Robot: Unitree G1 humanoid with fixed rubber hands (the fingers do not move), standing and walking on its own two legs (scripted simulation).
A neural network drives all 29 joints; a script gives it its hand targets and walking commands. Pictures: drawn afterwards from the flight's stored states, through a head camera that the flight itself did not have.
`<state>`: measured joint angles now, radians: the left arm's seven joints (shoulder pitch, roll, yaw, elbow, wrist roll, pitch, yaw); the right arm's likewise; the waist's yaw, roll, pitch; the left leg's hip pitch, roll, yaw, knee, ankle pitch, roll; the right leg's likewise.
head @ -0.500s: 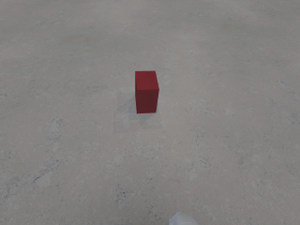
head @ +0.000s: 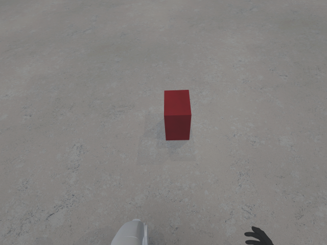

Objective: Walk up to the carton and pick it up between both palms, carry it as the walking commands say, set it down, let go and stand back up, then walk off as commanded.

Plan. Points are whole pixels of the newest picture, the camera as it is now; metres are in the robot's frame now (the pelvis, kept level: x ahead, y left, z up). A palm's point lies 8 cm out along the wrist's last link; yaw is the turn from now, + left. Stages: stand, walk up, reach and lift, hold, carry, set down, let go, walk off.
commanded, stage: walk up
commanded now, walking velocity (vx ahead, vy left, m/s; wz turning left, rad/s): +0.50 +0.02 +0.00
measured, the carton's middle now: (177, 115) +1.02 +0.01 -0.64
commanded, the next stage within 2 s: none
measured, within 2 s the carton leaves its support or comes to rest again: neither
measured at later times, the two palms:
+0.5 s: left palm (77, 194) +0.26 +0.31 -0.14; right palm (241, 221) +0.20 -0.18 -0.11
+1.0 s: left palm (109, 135) +0.48 +0.25 -0.12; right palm (244, 134) +0.51 -0.25 -0.14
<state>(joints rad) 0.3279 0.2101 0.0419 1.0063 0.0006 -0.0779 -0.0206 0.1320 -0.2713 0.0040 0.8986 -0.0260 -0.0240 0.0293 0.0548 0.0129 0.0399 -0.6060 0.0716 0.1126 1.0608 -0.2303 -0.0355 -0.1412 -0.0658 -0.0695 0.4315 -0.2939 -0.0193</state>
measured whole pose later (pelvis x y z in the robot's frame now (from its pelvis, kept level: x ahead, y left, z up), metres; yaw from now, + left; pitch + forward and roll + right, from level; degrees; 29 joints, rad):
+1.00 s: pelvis +0.43 +0.00 +0.00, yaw +0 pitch +0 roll +2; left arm 0.23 0.21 0.04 0.98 0.00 -0.07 -0.02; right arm 0.22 -0.27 0.00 0.90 -0.03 -0.04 0.01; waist 0.04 0.02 0.06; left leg -0.51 0.08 0.10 1.05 -0.36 -0.03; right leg -0.24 -0.08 -0.07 0.47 -0.22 0.00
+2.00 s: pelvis +0.59 -0.03 -0.01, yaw +0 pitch -2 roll +3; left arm 0.23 0.15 0.04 0.96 0.00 -0.03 0.01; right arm 0.30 -0.22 0.00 0.90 -0.02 0.03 -0.01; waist -0.02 0.03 0.06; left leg -0.26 0.04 0.10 0.71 -0.44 -0.03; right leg -0.28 -0.06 -0.07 0.50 -0.20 -0.04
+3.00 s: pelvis +0.57 -0.08 +0.00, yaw -1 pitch -1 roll +4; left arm 0.23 0.16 0.03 1.00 0.00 -0.02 0.00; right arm 0.34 -0.24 0.00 0.92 -0.02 0.02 -0.02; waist -0.02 0.05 0.06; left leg -0.28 0.05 0.10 0.69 -0.40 0.00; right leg -0.23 -0.04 -0.09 0.51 -0.27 -0.05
